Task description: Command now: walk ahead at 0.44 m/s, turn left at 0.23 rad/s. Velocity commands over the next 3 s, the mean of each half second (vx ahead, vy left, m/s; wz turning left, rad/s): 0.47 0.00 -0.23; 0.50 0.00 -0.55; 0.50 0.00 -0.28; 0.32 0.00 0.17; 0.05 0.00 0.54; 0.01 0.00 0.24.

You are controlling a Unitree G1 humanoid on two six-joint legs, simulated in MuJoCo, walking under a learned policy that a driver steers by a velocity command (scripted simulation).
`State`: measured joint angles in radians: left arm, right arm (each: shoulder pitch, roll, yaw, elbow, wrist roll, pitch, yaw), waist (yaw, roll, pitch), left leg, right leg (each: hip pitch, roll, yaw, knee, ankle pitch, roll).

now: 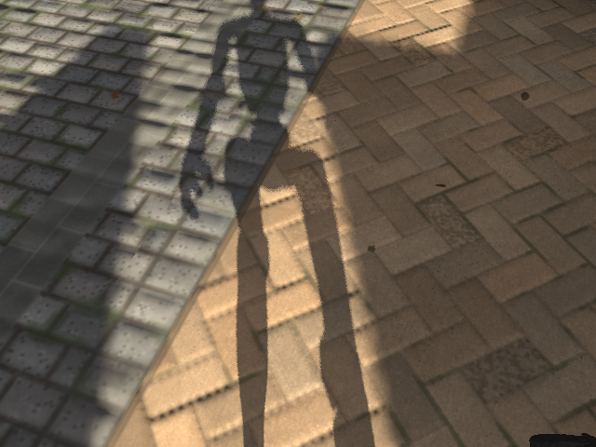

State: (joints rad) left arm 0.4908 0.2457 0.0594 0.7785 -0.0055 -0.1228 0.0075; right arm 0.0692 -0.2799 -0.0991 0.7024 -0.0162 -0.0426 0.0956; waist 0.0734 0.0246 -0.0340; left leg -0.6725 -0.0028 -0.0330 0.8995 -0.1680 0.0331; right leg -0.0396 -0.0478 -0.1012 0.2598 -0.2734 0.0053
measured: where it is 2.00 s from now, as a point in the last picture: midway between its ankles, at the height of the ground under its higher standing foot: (424, 266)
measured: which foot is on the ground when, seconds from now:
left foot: up 0.00-0.12, down 0.14-0.68, up 0.70-1.00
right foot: down 0.00-0.14, up 0.16-0.64, down 0.66-1.00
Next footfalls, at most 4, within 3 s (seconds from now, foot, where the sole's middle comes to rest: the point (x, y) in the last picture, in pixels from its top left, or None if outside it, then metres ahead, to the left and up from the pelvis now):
0.14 left None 0.22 0.15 -0.78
0.66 right None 0.49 -0.04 -0.78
1.12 left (339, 315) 0.85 0.01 -0.78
1.66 right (458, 286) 0.96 -0.30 -0.78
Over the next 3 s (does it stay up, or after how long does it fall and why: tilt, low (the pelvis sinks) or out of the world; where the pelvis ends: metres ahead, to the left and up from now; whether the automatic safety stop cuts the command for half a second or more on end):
stays up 1.00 -0.24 0.00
